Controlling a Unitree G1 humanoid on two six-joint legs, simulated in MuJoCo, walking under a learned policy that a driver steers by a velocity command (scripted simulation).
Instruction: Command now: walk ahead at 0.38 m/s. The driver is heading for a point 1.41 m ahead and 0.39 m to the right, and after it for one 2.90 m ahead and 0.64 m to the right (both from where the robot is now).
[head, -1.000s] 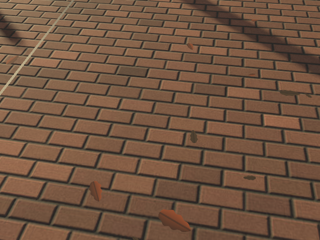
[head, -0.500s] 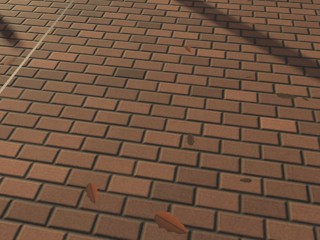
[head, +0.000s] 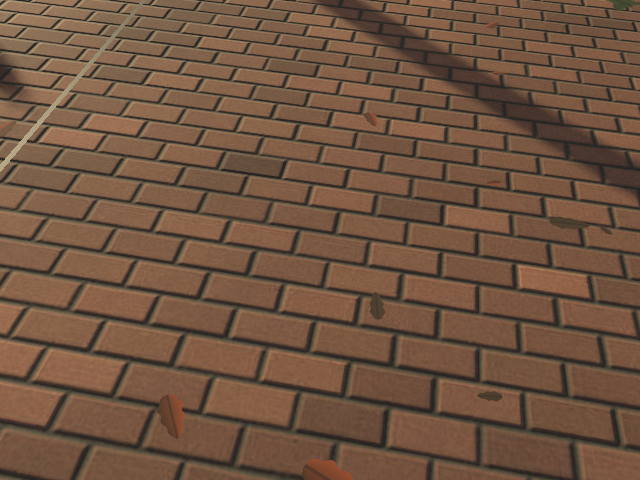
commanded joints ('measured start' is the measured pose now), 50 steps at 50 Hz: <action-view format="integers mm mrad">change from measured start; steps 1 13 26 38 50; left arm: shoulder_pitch -162 -452 -149 30 5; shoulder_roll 59 26 164 137 109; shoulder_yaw -1 -8 57 38 35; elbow -141 -254 -160 -133 -241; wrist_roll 29 14 -7 -10 -13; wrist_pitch -34 -24 -30 -52 -66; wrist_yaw -20 -58 -30 -18 -15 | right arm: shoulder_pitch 323 266 69 -294 109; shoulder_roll -180 -56 -123 -95 -302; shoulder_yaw -47 3 -22 -10 -54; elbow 61 54 -73 -259 -259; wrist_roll -1 7 2 -17 -33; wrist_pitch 3 -56 -60 18 -35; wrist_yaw -15 -11 -2 24 -26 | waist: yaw -112 -46 55 52 -136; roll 251 108 17 -13 127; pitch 146 192 -12 103 -268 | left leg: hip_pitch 312 231 -457 -431 460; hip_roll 413 185 50 95 331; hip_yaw -716 -155 -121 -50 -373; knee -418 -369 957 342 -11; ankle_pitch -605 455 -25 260 64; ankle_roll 163 110 3 -114 41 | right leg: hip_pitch -620 -584 254 25 -126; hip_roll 16 -54 -315 -101 30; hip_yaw -30 -112 565 258 196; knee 476 284 -299 -333 480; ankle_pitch -140 292 125 559 349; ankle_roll -42 49 -318 -145 -41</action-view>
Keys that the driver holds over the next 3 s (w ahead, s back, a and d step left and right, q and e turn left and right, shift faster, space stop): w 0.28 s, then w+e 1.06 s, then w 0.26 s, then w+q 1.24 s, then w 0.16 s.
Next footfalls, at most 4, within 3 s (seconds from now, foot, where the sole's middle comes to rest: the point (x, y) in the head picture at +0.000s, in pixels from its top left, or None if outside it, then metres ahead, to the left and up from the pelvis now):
0.44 right None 0.39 -0.06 -0.77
0.98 left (309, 394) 0.75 0.03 -0.77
1.52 right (442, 355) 0.87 -0.29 -0.77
2.08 left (439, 254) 1.20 -0.33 -0.77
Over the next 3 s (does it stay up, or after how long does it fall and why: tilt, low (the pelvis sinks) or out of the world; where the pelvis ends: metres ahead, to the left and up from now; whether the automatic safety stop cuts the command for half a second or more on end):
stays up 1.49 -0.48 0.01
